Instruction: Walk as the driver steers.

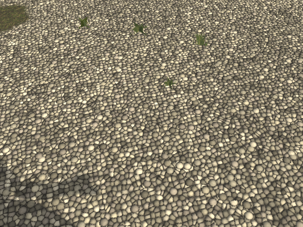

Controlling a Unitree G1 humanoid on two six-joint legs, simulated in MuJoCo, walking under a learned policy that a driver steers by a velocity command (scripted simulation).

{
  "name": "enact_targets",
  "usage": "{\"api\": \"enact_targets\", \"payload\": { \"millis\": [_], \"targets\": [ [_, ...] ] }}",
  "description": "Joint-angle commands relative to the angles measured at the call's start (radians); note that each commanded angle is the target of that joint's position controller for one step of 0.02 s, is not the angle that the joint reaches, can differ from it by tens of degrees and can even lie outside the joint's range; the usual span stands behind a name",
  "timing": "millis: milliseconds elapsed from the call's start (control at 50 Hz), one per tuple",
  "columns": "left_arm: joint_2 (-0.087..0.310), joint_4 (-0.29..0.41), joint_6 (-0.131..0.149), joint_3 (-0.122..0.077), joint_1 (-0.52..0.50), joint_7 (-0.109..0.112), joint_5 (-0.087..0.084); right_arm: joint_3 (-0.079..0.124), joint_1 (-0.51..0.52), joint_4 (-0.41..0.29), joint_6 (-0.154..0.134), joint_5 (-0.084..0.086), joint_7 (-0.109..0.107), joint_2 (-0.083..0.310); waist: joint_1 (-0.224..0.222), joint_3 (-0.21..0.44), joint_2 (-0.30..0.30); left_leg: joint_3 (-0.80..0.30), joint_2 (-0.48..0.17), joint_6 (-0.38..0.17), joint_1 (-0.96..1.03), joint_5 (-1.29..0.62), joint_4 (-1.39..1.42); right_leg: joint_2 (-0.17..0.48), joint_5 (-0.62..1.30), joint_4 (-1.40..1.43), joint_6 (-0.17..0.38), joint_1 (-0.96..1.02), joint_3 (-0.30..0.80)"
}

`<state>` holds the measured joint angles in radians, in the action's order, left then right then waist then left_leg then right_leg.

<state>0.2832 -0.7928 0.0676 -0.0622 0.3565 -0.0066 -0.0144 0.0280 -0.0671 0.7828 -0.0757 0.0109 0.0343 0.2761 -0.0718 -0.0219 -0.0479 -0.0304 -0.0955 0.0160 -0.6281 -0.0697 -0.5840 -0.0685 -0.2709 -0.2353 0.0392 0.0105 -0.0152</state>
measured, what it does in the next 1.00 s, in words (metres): walks ahead: left foot, then right foot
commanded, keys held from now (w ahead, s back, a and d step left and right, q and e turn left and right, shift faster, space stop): w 0.46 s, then w+q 0.26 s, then q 0.28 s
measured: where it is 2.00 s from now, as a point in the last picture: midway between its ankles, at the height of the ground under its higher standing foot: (149, 179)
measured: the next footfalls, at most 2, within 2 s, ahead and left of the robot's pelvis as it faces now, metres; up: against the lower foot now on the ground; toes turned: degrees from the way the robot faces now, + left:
left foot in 0.10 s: +0.24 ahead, +0.14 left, +0.00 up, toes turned +2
right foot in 0.64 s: +0.54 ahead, -0.10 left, +0.00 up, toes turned +2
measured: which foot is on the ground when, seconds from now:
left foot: up 0.00-0.08, down 0.10-0.64, up 0.66-1.00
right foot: down 0.00-0.12, up 0.14-0.62, down 0.64-1.00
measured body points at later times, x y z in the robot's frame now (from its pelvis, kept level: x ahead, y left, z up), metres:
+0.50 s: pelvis +0.28 +0.04 +0.00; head +0.30 +0.05 +0.45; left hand +0.47 +0.29 -0.09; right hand +0.29 -0.24 -0.12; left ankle +0.20 +0.14 -0.74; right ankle +0.47 -0.12 -0.69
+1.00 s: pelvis +0.52 +0.01 +0.00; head +0.56 +0.02 +0.45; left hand +0.53 +0.30 -0.13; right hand +0.75 -0.21 -0.10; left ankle +0.63 +0.17 -0.70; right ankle +0.50 -0.10 -0.74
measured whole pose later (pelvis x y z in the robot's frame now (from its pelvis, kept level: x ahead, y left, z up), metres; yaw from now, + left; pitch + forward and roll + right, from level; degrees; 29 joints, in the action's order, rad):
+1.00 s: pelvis +0.52 +0.01 +0.00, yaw +14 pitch +1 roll -2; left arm 0.27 -0.87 0.06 -0.07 0.21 0.03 0.00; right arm 0.07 -0.13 0.74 0.00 0.01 0.03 0.29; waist -0.05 -0.07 -0.04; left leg 0.01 -0.08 0.01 -0.60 0.07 -0.70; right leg 0.00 -0.24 -0.31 0.01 -0.08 -0.22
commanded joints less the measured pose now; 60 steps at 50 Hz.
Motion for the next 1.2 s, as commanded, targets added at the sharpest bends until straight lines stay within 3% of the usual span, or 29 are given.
{"api": "enact_targets", "payload": {
  "millis": [20, 60, 100, 120, 140, 160, 180, 200, 240, 300, 420, 520, 580, 620, 640, 660, 680, 700, 760, 820, 900, 1000, 1060, 1080, 1100, 1120, 1140, 1160, 1200],
  "targets": [
    [0.176, 0.017, 0.0, -0.048, 0.017, 0.01, -0.008, 0.022, 0.095, -0.09, -0.02, 0.001, 0.013, 0.097, 0.016, -0.05, 0.11, -0.004, 0.014, -0.037, 0.019, 0.044, 0.061, 0.316, 0.301, 0.029, 0.149, -0.008, 0.135],
    [0.186, 0.007, -0.011, -0.051, 0.004, 0.015, -0.007, 0.032, 0.036, -0.078, -0.023, 0.0, 0.015, 0.12, 0.055, -0.014, 0.13, 0.025, 0.044, -0.066, 0.111, 0.123, 0.08, 0.317, 0.467, -0.053, 0.126, 0.035, 0.131],
    [0.149, 0.01, -0.023, -0.033, 0.001, 0.021, 0.005, 0.071, -0.218, -0.007, -0.023, -0.006, 0.002, 0.195, 0.174, 0.164, 0.097, 0.037, 0.051, -0.127, 0.495, 0.103, 0.074, 0.222, 0.609, -0.388, 0.071, -0.063, 0.055],
    [0.059, 0.037, -0.009, -0.002, 0.114, 0.016, 0.016, 0.095, -0.337, 0.007, -0.02, -0.023, -0.004, 0.299, 0.157, 0.337, -0.098, -0.339, -0.201, -0.271, 0.901, 0.176, 0.061, 0.1, 0.278, -0.778, -0.002, -0.422, 0.002],
    [0.038, 0.022, 0.008, 0.007, 0.12, 0.013, 0.008, 0.086, -0.388, 0.029, -0.014, -0.002, 0.002, 0.255, 0.174, 0.418, -0.243, -0.7, -0.289, -0.348, 1.019, 0.401, 0.253, -0.009, -0.296, -0.989, -0.03, -0.643, 0.088],
    [0.139, 0.04, 0.022, -0.017, 0.036, 0.006, -0.018, 0.065, -0.334, 0.02, -0.015, 0.007, 0.002, 0.196, 0.186, 0.288, -0.144, -0.634, -0.266, -0.296, 0.932, 0.546, 0.295, 0.057, -0.278, -1.076, -0.011, -0.754, 0.151],
    [0.148, 0.067, 0.029, -0.018, -0.05, 0.005, -0.03, 0.056, -0.26, 0.003, -0.013, 0.0, -0.002, 0.167, 0.168, 0.173, -0.082, -0.507, -0.234, -0.259, 0.797, 0.529, 0.311, 0.11, -0.194, -1.057, 0.004, -0.778, 0.116],
    [0.141, 0.075, 0.028, -0.018, -0.103, 0.009, -0.013, 0.046, -0.197, -0.003, -0.013, -0.011, -0.001, 0.14, 0.143, 0.077, -0.014, -0.399, -0.191, -0.238, 0.647, 0.428, 0.342, 0.151, -0.116, -0.992, 0.007, -0.752, 0.092],
    [0.118, 0.062, 0.012, -0.022, -0.063, 0.012, 0.001, 0.035, -0.14, -0.011, -0.022, -0.025, -0.001, 0.106, 0.083, 0.048, -0.057, -0.302, -0.147, -0.236, 0.499, 0.285, 0.391, 0.198, -0.027, -0.905, -0.003, -0.637, 0.103],
    [0.081, 0.055, -0.007, -0.015, -0.061, 0.016, 0.006, 0.041, -0.148, 0.007, -0.034, -0.016, -0.006, 0.127, 0.063, 0.027, -0.035, -0.197, -0.13, -0.258, 0.446, 0.147, 0.445, 0.209, 0.041, -0.815, -0.032, -0.633, 0.084],
    [0.04, 0.098, 0.008, 0.002, -0.257, 0.004, 0.009, 0.05, -0.224, 0.051, -0.022, -0.002, -0.029, 0.163, 0.122, -0.018, -0.007, -0.05, -0.08, -0.218, 0.485, 0.051, 0.473, 0.182, 0.343, -0.45, -0.058, -0.639, 0.043],
    [0.046, 0.146, 0.024, 0.005, -0.399, -0.021, -0.001, 0.055, -0.322, 0.103, 0.005, 0.011, -0.034, 0.174, 0.162, -0.059, -0.004, -0.088, -0.128, -0.214, 0.598, 0.051, 0.413, 0.143, 0.334, -0.295, -0.045, -0.636, 0.045],
    [0.087, 0.139, 0.037, -0.008, -0.355, -0.029, 0.001, 0.067, -0.307, 0.106, 0.02, 0.015, -0.044, 0.196, 0.113, -0.033, -0.03, -0.138, -0.158, -0.191, 0.648, -0.031, 0.326, 0.122, 0.237, -0.243, -0.019, -0.542, 0.052],
    [0.154, 0.076, 0.044, -0.044, -0.138, -0.017, 0.007, 0.059, -0.281, 0.097, 0.025, 0.01, -0.045, 0.173, -0.002, 0.108, -0.017, -0.093, -0.079, -0.145, 0.575, -0.201, 0.081, 0.1, 0.231, -0.213, 0.028, -0.2, 0.022],
    [0.224, 0.051, 0.042, -0.063, 0.039, -0.006, 0.025, 0.034, -0.28, 0.067, 0.023, -0.013, -0.043, 0.107, -0.068, 0.276, 0.081, -0.045, -0.005, -0.104, 0.388, 0.023, -0.219, 0.274, 0.235, -0.262, 0.089, 0.107, 0.194],
    [0.291, 0.027, 0.03, -0.078, 0.08, -0.007, 0.025, 0.003, -0.42, 0.052, 0.003, 0.0, -0.039, -0.004, -0.001, 0.401, 0.363, 0.001, 0.15, -0.042, 0.013, 0.613, -0.545, 0.498, 0.046, -0.164, 0.237, 0.411, 0.623],
    [0.182, 0.036, 0.027, -0.052, 0.072, -0.006, 0.018, 0.029, -0.374, 0.071, -0.008, 0.025, -0.037, 0.109, -0.039, 0.364, 0.271, -0.105, 0.098, -0.043, -0.086, 0.653, -0.671, 0.479, -0.118, -0.089, 0.223, 0.358, 0.686],
    [0.134, 0.043, 0.029, -0.035, 0.002, -0.001, 0.014, 0.047, -0.284, 0.043, -0.012, 0.04, -0.037, 0.164, -0.037, 0.216, 0.214, -0.094, 0.054, -0.051, -0.139, 0.565, -0.694, 0.449, -0.111, -0.067, 0.178, 0.237, 0.53],
    [0.07, 0.044, 0.039, -0.014, -0.16, -0.002, 0.034, 0.059, -0.239, 0.034, 0.012, 0.018, -0.047, 0.123, 0.052, 0.048, 0.152, -0.077, -0.022, -0.029, -0.008, 0.405, -0.604, 0.36, 0.293, 0.01, 0.142, -0.082, 0.235],
    [0.09, 0.026, 0.047, -0.025, -0.214, 0.004, 0.032, 0.056, -0.252, 0.01, 0.053, 0.014, -0.048, 0.07, 0.103, 0.019, 0.145, -0.042, -0.02, 0.007, 0.041, 0.392, -0.513, 0.349, 0.649, 0.015, 0.157, -0.183, 0.061],
    [0.135, 0.013, 0.025, -0.039, -0.237, 0.031, 0.027, 0.048, -0.18, -0.041, 0.066, 0.001, -0.028, 0.044, 0.091, 0.038, 0.135, 0.019, -0.005, 0.012, 0.113, 0.152, -0.245, 0.31, 0.669, 0.023, 0.144, -0.198, -0.101],
    [0.168, -0.014, -0.009, -0.049, -0.22, 0.042, -0.005, 0.064, -0.088, -0.11, 0.079, -0.006, 0.008, 0.082, 0.071, 0.051, 0.128, 0.043, 0.02, -0.029, 0.146, 0.129, -0.077, 0.35, 0.627, -0.063, 0.118, -0.081, -0.134],
    [0.182, -0.011, -0.03, -0.057, -0.25, 0.046, -0.027, 0.088, -0.155, -0.116, 0.086, -0.009, 0.014, 0.121, 0.122, 0.07, 0.12, 0.094, 0.078, -0.085, 0.252, 0.188, 0.025, 0.34, 0.697, -0.263, 0.07, -0.067, -0.154],
    [0.156, -0.016, -0.036, -0.051, -0.221, 0.045, -0.021, 0.11, -0.243, -0.093, 0.082, -0.012, 0.003, 0.164, 0.154, 0.118, 0.063, 0.098, 0.12, -0.119, 0.391, 0.075, 0.103, 0.28, 0.65, -0.435, 0.027, -0.104, -0.178],
    [0.122, -0.003, -0.035, -0.037, -0.175, 0.038, 0.019, 0.141, -0.295, -0.102, 0.081, -0.014, -0.024, 0.277, 0.155, 0.174, -0.147, -0.155, -0.051, -0.197, 0.588, -0.425, 0.128, 0.192, 0.287, -0.724, -0.056, -0.302, -0.205],
    [0.061, 0.023, -0.034, -0.013, -0.112, 0.027, 0.055, 0.134, -0.25, -0.141, 0.077, -0.036, -0.031, 0.331, 0.07, 0.284, -0.274, -0.557, -0.272, -0.426, 0.789, -0.622, 0.126, 0.007, -0.467, -1.031, -0.12, -0.593, -0.088],
    [0.115, 0.01, -0.034, -0.022, -0.14, 0.017, 0.025, 0.118, -0.236, -0.16, 0.069, -0.027, -0.017, 0.266, 0.122, 0.385, -0.123, -0.565, -0.271, -0.45, 0.778, -0.424, 0.18, 0.036, -0.439, -1.113, -0.106, -0.624, 0.098],
    [0.136, 0.026, -0.037, -0.027, -0.196, 0.016, -0.004, 0.11, -0.172, -0.171, 0.062, -0.017, -0.014, 0.23, 0.111, 0.286, -0.071, -0.478, -0.229, -0.399, 0.684, -0.233, 0.212, 0.067, -0.355, -1.092, -0.085, -0.67, 0.1],
    [0.14, 0.019, -0.051, -0.035, -0.245, 0.041, 0.018, 0.094, -0.086, -0.177, 0.072, 0.007, -0.031, 0.173, 0.078, 0.149, 0.004, -0.356, -0.13, -0.283, 0.492, 0.022, 0.254, 0.118, -0.214, -0.94, -0.082, -0.649, 0.099]
  ]
}}
Velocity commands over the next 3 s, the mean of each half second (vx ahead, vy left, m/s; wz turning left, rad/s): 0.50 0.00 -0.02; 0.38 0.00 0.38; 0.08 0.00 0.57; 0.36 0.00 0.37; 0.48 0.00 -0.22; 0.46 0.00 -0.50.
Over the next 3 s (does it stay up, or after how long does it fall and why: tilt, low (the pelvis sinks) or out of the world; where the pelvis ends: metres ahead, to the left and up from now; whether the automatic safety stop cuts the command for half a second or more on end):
stays up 1.17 0.48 -0.02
